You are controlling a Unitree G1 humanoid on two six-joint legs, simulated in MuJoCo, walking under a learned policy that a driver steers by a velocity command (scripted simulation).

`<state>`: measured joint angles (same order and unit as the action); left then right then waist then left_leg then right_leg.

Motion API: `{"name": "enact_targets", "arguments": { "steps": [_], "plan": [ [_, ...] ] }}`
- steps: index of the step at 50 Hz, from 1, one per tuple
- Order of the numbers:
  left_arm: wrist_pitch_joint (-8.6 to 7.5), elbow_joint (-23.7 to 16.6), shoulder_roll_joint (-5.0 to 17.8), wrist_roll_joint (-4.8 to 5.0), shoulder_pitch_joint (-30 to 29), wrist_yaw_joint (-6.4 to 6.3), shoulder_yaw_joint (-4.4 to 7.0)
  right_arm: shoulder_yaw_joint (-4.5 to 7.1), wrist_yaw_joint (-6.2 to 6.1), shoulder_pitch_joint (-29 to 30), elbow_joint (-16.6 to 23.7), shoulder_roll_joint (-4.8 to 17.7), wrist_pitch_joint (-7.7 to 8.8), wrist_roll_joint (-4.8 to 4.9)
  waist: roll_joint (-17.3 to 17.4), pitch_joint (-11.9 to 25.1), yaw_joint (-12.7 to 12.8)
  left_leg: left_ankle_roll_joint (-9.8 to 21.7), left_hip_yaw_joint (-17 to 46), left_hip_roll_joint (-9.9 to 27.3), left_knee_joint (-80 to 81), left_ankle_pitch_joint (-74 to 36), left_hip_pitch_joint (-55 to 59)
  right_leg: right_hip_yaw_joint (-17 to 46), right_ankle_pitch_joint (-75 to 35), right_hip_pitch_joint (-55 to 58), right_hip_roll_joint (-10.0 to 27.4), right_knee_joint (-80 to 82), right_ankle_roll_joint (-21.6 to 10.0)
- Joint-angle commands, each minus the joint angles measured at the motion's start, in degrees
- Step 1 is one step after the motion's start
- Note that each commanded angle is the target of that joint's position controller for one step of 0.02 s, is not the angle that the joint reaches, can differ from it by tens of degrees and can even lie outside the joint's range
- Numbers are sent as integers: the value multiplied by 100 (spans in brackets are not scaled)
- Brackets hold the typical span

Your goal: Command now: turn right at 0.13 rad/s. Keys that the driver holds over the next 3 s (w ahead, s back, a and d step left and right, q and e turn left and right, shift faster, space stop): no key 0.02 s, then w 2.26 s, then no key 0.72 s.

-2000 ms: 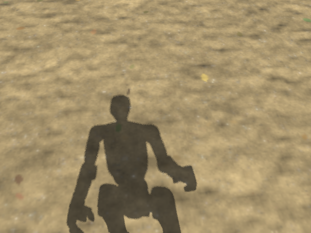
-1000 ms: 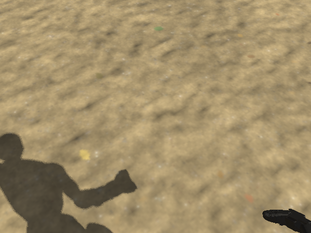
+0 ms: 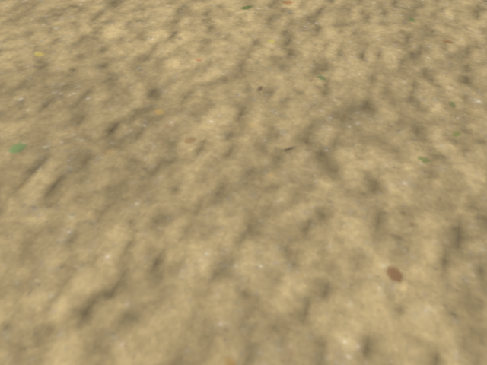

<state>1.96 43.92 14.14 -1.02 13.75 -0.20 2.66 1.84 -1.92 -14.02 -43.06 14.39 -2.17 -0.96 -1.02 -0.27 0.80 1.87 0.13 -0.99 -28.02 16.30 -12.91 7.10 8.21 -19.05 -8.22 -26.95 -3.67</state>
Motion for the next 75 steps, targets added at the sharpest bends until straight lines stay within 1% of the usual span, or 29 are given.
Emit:
{"name": "enact_targets", "arguments": {
  "steps": [1, 3, 5, 8, 13, 18, 19, 20, 21, 22, 25, 32, 38, 40, 42, 43, 44, 45, 46, 49, 58, 64, 67, 69, 70, 71, 72, 73, 75],
  "plan": [
    [-90, -294, 480, 64, 8, -60, 100, 120, -6, 169, 374, 954, 185, -96, 1195, -222, 69, 885, 2269, 2084, 1719, -608, -201, 51, 1554, -350, 129, -414, 131],
    [-100, -156, 522, -62, -37, 39, 102, 68, 64, 187, 262, 665, 262, -58, 1041, -193, 37, 833, 1829, 1629, 1898, 842, -221, -143, 1262, 20, 381, -977, 132],
    [-131, -131, 705, -155, -191, 124, 163, 186, 73, -248, 62, 930, 234, -31, 1149, -465, -157, 817, 1859, 1440, 2058, 1440, 399, -453, 1298, -766, 415, -1650, 180],
    [-221, -78, 526, -130, -400, 193, 107, 228, 118, -649, -122, 861, 305, -1, 731, -535, -327, 954, 1774, 1385, 1986, 974, 1287, -601, 1302, -1471, 600, -1722, 313],
    [-355, -197, 395, -76, -1022, 230, 29, 317, 169, -956, -417, 883, 453, -33, 873, -390, -546, 1064, 1505, 1343, 1849, 205, 1467, -872, 1308, -1108, 694, -968, 302],
    [-476, 84, 367, -81, -292, 164, 17, 359, 234, -678, -541, 905, 451, 68, 698, -256, 44, 820, 985, 1173, 1171, -688, 27, -1139, 388, 1247, 508, 496, -15],
    [-525, 324, 577, -112, 356, 99, 89, 311, 225, -585, -501, 755, 482, 65, 394, 27, 321, 645, 723, 967, 598, -753, -667, -780, 473, 2383, 708, 554, -102],
    [-570, 458, 1115, -191, 1204, 4, 225, 176, 262, -280, -237, 368, 528, 95, -629, 524, 766, 354, 114, 441, -959, -132, -1638, 860, 1869, 3464, 1974, 1141, -438],
    [-546, 620, 1747, -107, 1603, -10, 390, 159, 250, -130, -20, 342, 541, 34, -1520, 339, 814, 261, -359, -212, -2302, 1478, -2774, 2837, 2693, 3400, 3060, 1874, -1051],
    [-526, 585, 1318, -90, 1226, 3, 282, 286, 221, -88, -125, 797, 478, -73, -552, -222, 538, 357, 111, 183, -3058, 1441, -3046, 2581, 2690, 2887, 2998, 1733, -1160],
    [-611, 421, 670, -27, 443, 35, 73, 263, 393, -216, -287, 627, 495, -76, -376, -517, 42, 263, 148, 583, -2981, 266, -2725, 1208, 1278, 2112, 2218, 1985, -794],
    [-737, 862, 631, 53, 869, 44, 31, 134, 495, 845, 64, 352, 416, -114, -341, -592, 39, -202, -325, 599, -2022, -889, -2685, -71, -1488, 1765, 1760, 2071, -824],
    [-750, 1165, 811, 34, 1116, 5, 53, 92, 431, 1439, 311, 386, 414, -59, -318, -659, 62, 167, -480, 323, -665, -1317, -1764, -266, -2465, 1977, 2010, 1911, -664],
    [-734, 1213, 914, 7, 1001, -28, 73, 156, 351, 954, 170, 506, 441, -79, -332, -353, -207, 379, -560, 67, -499, -906, -1095, -413, -3999, 2284, 2026, 1135, -519],
    [-674, 1241, 924, -16, 958, -41, 71, 299, 232, -685, -377, 770, 525, -151, -116, 567, -894, 641, -515, -45, -74, -819, 931, -713, -4129, 1779, 1679, -1024, -331],
    [-673, 1076, 532, 71, 1225, -16, -40, 434, 158, -1506, -516, 1311, 565, -290, 648, 1318, -1016, 991, 1181, 1376, 119, 184, 2470, -980, -2001, 378, 1228, -2952, -194],
    [-666, 1100, 197, 133, 1783, 18, -67, 495, 214, -1534, -554, 1648, 549, -232, 1663, 1813, -677, 1594, 3905, 2566, 1040, 451, 3178, -697, 2245, -1115, 188, -4589, -84],
    [-648, 1073, 678, 4, 1249, 10, 57, 442, 246, -950, -517, 1323, 516, -25, 838, 1111, -534, 1447, 3750, 2257, 1309, 951, 2476, -128, 1852, -1532, 587, -4940, -209],
    [-676, 959, 693, 6, 862, 50, 69, 340, 259, -354, -419, 931, 530, 18, 502, 352, -334, 1316, 2823, 2093, 1427, 823, 1589, -248, 1257, -1590, 884, -4725, -237],
    [-558, 1019, 386, -106, 804, 128, 4, 182, 263, -49, -557, 437, 650, 6, 459, -91, 46, 988, 1421, 1444, 1836, -595, 366, -395, 751, -916, 1293, -3955, -125],
    [-430, 503, 190, -89, -880, 244, -72, 160, 259, -1008, -1103, 492, 780, 64, 353, -541, -180, 962, 371, 1068, 2266, -1811, 674, -895, -670, -1831, 1460, -1951, 288],
    [-478, 194, 190, -52, -1746, 225, -119, 141, 181, -1503, -1386, 539, 751, -3, 452, -596, -426, 916, 210, 1253, 1937, -2865, 1527, -1119, -796, -1639, 1184, -783, 128],
    [-541, 185, 304, -51, -1542, 189, -63, 163, 121, -1360, -1447, 635, 713, -47, 518, -488, -218, 819, 144, 1396, 1370, -4158, 1925, -1178, -139, -1127, 960, -432, -130],
    [-622, 597, 478, -81, -245, 103, 54, 174, 121, -1185, -1459, 699, 677, -43, 459, 180, 354, 643, -84, 1201, -126, -5240, 1783, -1335, -21, 469, 596, 55, -389],
    [-680, 893, 772, -191, 798, 33, 168, 131, 131, -1139, -1371, 605, 683, -4, 259, 800, 734, 535, -231, 983, -1458, -4174, 851, -771, 42, 1991, 1124, 90, -633],
    [-676, 954, 1446, -327, 1528, -30, 351, -7, 206, -1650, -1147, 15, 702, 221, -941, 1755, 644, 227, -593, 169, -3741, -1167, -1205, 1868, 666, 3925, 2960, 284, -1341],
    [-583, 987, 1318, -105, 1331, 21, 346, 120, 181, -1591, -1242, 405, 692, 139, -819, 1896, 598, 272, 74, -312, -4671, 1394, -2058, 3306, 704, 3865, 3285, 1059, -1601],
    [-563, 912, 1050, 18, 643, 35, 284, 193, 173, -1034, -1107, 583, 681, 68, -391, 854, 336, 343, 326, 118, -4761, 889, -2456, 2275, 897, 3035, 2970, 1115, -1383],
    [-639, 868, 437, 10, 43, 58, 124, 168, 225, -649, -1054, 376, 696, 30, -143, 4, 23, 338, 283, 508, -4073, 189, -2108, 1046, 188, 1647, 2428, 1536, -982]
  ]
}}
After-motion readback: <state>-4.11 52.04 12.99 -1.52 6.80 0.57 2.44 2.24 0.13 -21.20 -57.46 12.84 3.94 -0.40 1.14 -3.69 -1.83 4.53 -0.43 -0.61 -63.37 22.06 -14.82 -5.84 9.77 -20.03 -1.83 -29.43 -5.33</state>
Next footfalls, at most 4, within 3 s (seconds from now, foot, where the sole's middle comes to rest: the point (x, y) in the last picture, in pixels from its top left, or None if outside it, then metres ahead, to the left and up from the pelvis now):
0.38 right None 0.13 -0.11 -0.77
0.84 left None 0.46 0.08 -0.77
1.40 right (285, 280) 0.77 -0.10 -0.77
1.94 left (230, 201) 1.07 0.08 -0.77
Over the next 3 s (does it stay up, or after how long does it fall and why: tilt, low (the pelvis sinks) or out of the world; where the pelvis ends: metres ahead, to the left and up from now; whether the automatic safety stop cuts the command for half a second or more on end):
stays up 1.26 -0.01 0.01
